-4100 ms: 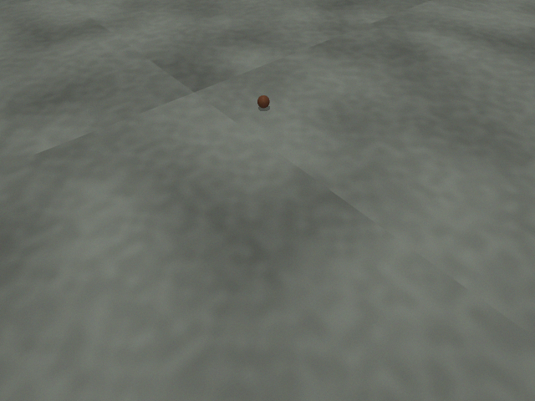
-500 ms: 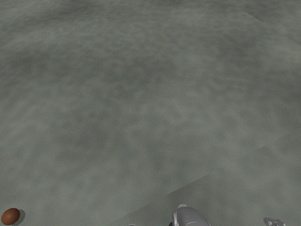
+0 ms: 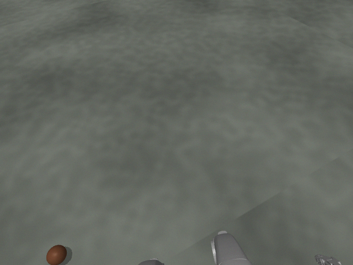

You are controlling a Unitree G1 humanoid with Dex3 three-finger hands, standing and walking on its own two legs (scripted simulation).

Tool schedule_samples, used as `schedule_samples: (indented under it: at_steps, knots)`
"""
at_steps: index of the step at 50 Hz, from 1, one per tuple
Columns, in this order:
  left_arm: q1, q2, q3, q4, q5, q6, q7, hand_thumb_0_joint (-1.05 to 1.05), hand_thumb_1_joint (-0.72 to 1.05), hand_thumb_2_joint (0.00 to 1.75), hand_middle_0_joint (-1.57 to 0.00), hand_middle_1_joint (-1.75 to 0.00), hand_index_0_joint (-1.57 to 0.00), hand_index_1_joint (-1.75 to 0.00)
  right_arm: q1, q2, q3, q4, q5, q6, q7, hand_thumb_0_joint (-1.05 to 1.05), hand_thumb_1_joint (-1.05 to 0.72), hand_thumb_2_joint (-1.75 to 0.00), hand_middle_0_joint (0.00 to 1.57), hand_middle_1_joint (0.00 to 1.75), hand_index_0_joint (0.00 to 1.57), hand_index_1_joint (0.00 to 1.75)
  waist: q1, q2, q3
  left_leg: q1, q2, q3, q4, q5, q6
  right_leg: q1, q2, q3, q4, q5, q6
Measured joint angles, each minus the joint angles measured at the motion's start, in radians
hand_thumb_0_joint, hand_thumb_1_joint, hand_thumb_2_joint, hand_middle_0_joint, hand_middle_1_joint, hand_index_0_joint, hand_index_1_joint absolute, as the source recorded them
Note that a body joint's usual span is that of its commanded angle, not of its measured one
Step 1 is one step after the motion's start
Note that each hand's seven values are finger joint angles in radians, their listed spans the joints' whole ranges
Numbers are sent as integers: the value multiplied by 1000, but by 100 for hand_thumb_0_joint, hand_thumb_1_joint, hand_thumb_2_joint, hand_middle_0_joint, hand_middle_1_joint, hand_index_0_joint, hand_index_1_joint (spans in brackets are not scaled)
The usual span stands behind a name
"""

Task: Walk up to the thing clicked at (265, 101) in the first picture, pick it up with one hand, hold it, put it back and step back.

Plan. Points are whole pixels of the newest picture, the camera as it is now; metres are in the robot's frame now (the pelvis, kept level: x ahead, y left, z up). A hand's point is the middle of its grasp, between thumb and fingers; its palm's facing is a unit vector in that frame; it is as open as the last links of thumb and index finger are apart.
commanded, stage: walk up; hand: left
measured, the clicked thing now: (56, 254) +0.30 +0.63 -0.68
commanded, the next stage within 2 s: none
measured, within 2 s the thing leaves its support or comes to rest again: neither
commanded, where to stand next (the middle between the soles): -0.12 +0.50 m, yaw -14 degrees
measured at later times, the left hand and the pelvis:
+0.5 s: hand out of the picture +0.02 +0.53 -0.10, palm faces -0.10 -0.77 -0.63, open 7.3 cm; pelvis -0.09 +0.22 -0.01, yaw -5 degrees
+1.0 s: hand out of the picture -0.09 +0.71 -0.10, palm faces -0.14 -0.81 -0.57, open 7.3 cm; pelvis -0.20 +0.43 +0.01, yaw -8 degrees
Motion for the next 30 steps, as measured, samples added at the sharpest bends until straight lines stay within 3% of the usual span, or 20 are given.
schedule_samples:
  at_steps: [4,6,8,9,10,12,14,17,20,23,25,27,28,30]
  knots:
    - [1,-30,-17,-5,-18,-12,-19,1,91,90,-20,-30,-21,-30,27,34,17,-10,0,0,-9,0,-90,-90,21,30,20,30,-26,-11,18,37,-31,46,-106,67,47,63,33,-151,-58,22,12]
    - [6,-58,-30,-24,-22,-14,-25,1,91,90,-20,-30,-21,-30,40,33,19,-25,-4,3,-10,0,-90,-90,21,30,20,30,-30,-4,21,40,-49,74,-139,90,69,128,35,-204,-172,37,9]
    - [19,-83,-43,-53,-20,-26,-26,1,91,90,-21,-30,-21,-30,49,23,19,-40,-2,14,-9,0,-90,-90,21,30,20,30,-26,9,19,24,-63,101,-134,95,84,227,34,-232,-372,137,-7]
    - [24,-93,-45,-69,-11,-34,-25,1,90,90,-21,-30,-21,-30,47,18,17,-43,3,19,-9,1,-90,-90,21,30,20,30,-15,21,26,1,-62,104,-95,94,70,249,40,-227,-423,155,-25]
    - [22,-102,-48,-85,-2,-35,-23,0,90,90,-21,-30,-21,-30,37,16,14,-43,7,23,-11,1,-90,-90,21,30,20,30,-9,39,45,-27,-62,78,-20,49,33,245,45,-226,-410,156,-26]
    - [12,-110,-58,-102,4,-31,-18,0,90,90,-21,-30,-21,-30,32,21,13,-39,6,38,-20,1,-90,-90,21,30,20,30,0,51,61,-100,-79,11,181,-32,-7,236,27,-223,-385,158,-18]
    - [1,-119,-63,-108,4,-31,-14,0,90,90,-21,-30,-22,-30,26,17,10,-30,9,48,-16,1,-90,-90,21,30,20,30,13,60,63,-153,-73,-52,335,-8,-19,238,2,-209,-394,177,-4]
    - [4,-118,-58,-114,14,-30,-19,0,90,90,-21,-30,-22,-30,10,3,4,-30,12,48,2,1,-90,-90,21,30,20,30,24,56,51,-177,-42,-130,426,61,-24,221,-43,-168,-403,206,20]
    - [11,-100,-46,-112,28,-26,-27,0,90,90,-21,-30,-22,-30,-3,-18,-7,-35,14,49,15,1,-90,-90,21,30,20,30,29,46,31,-137,17,-152,364,84,-27,186,-86,-119,-396,224,34]
    - [12,-67,-30,-112,43,-25,-34,0,90,90,-21,-30,-22,-30,-14,-42,-20,-32,15,51,21,0,-90,-90,21,30,20,30,37,35,11,-60,59,-127,189,16,-18,134,-124,-69,-378,240,40]
    - [8,-43,-22,-113,45,-23,-36,0,90,90,-21,-30,-22,-30,-19,-63,-30,-25,17,49,23,0,-91,-90,21,30,20,30,45,32,2,-1,61,-99,72,-20,-3,95,-145,-34,-366,256,56]
    - [-4,-14,-10,-100,43,-13,-32,0,90,90,-21,-30,-22,-30,-21,-67,-41,-14,13,35,21,0,-91,-90,21,30,20,30,50,4,9,29,26,-58,23,-61,-36,55,-170,27,-329,224,52]
    - [-11,-7,-2,-81,38,-2,-23,0,90,90,-21,-30,-22,-30,-16,-63,-38,-12,10,29,19,0,-91,-90,20,30,20,29,54,-3,14,16,19,-41,54,-62,-47,34,-146,66,-272,125,39]
    - [-21,-7,7,-30,27,17,-2,1,90,90,-21,-30,-21,-30,-7,-47,-22,5,12,21,11,0,-91,-90,20,30,20,29,32,19,15,-4,29,-45,82,-50,-37,2,-64,55,-105,13,19]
